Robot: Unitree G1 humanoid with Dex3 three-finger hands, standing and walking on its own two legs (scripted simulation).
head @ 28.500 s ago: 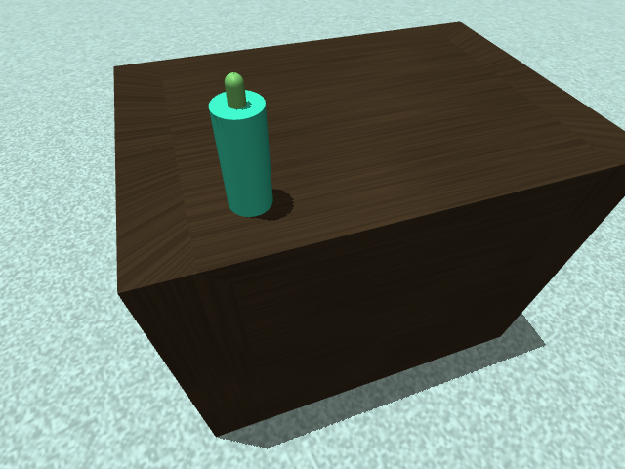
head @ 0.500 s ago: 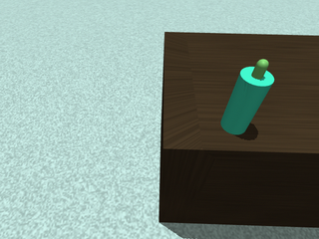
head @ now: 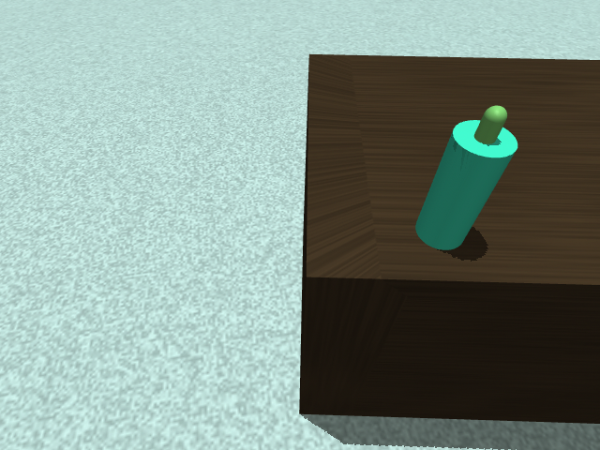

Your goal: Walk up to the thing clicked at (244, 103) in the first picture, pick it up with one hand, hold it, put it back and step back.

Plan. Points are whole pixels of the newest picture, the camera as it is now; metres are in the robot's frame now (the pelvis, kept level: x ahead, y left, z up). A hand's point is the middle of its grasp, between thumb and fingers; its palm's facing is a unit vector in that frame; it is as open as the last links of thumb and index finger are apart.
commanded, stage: step back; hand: right
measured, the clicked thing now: (464, 179) +0.43 -0.23 +0.13
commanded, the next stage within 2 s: none
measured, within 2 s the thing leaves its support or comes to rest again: neither
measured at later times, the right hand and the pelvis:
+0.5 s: hand out of the picture -0.03 -0.22 -0.15, palm faces +0.01 +0.90 -0.44, open 7.4 cm; pelvis -0.08 +0.06 -0.01, yaw -3 degrees
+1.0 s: hand out of the picture -0.10 -0.23 -0.17, palm faces +0.00 +0.91 -0.41, open 7.4 cm; pelvis -0.18 +0.05 -0.02, yaw -2 degrees
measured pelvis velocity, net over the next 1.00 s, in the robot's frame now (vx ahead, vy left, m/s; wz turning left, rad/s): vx -0.18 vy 0.05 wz -0.04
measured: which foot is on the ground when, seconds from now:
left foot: down 0.00-0.70, up 0.72-1.00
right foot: down 0.00-0.24, up 0.26-0.62, down 0.64-1.00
